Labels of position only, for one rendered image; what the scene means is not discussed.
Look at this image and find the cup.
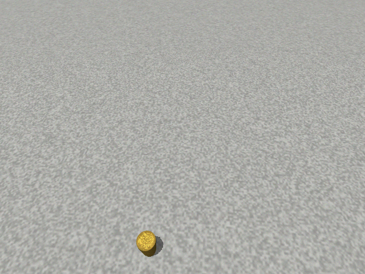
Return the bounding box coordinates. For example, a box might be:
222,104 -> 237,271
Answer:
136,231 -> 156,257

